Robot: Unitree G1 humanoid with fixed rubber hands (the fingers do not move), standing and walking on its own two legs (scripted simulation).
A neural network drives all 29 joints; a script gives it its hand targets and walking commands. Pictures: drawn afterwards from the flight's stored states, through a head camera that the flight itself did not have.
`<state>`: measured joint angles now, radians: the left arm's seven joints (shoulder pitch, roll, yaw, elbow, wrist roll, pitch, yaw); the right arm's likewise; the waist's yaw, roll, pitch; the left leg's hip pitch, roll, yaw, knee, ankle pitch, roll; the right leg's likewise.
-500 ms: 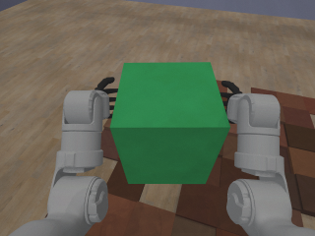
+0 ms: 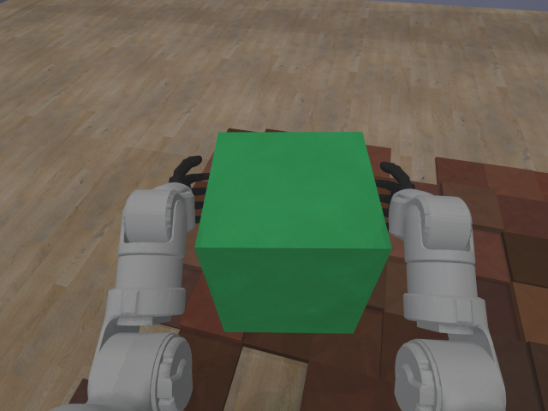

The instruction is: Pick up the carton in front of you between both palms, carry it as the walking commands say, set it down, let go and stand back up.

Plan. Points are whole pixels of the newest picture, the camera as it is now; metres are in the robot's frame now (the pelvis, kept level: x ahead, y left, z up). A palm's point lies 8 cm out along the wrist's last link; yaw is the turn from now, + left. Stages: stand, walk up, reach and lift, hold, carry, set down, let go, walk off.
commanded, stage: carry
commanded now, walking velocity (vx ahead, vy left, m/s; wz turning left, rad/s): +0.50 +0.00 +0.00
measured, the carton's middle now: (289, 238) +0.37 +0.00 +0.04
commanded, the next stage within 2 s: none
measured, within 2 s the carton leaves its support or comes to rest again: neither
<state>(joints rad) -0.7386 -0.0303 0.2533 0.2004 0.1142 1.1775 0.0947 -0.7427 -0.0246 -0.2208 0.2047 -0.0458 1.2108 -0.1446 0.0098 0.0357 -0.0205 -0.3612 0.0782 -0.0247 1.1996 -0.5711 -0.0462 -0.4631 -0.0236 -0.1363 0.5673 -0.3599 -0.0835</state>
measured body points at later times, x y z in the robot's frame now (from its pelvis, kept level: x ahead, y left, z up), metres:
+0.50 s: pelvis +0.29 +0.02 -0.02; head +0.30 +0.03 +0.43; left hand +0.69 +0.13 +0.16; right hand +0.66 -0.17 +0.16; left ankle +0.27 +0.09 -0.75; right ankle +0.18 -0.09 -0.61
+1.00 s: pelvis +0.61 -0.03 +0.03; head +0.68 -0.02 +0.47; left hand +0.97 +0.17 +0.10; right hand +1.00 -0.13 +0.10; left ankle +0.63 +0.10 -0.65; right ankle +0.63 -0.09 -0.71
